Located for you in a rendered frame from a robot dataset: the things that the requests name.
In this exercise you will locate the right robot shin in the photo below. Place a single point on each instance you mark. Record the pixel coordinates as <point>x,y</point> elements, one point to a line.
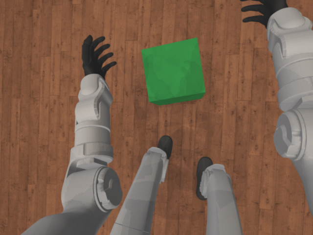
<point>216,166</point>

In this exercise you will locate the robot right forearm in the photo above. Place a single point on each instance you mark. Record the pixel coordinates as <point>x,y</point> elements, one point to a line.
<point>290,40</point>

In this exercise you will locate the left robot hand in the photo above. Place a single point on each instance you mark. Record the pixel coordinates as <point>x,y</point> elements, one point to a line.
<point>91,63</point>

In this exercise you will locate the robot shin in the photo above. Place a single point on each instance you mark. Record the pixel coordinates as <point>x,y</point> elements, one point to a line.
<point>155,149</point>
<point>216,166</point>

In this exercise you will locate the right robot hand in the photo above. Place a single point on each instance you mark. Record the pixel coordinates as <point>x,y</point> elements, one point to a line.
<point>268,8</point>

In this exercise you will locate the left robot upper arm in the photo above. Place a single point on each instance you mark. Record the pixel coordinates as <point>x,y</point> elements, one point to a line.
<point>88,197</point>

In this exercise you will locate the right robot upper arm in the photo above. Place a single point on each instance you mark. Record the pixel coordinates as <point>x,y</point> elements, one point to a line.
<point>293,139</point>

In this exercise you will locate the carton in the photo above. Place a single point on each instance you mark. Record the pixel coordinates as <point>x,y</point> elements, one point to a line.
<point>173,72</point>

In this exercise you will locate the left robot shin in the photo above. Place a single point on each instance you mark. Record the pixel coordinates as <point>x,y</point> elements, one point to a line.
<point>155,149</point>

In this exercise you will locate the robot left forearm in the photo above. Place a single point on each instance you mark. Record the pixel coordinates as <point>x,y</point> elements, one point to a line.
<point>92,126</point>

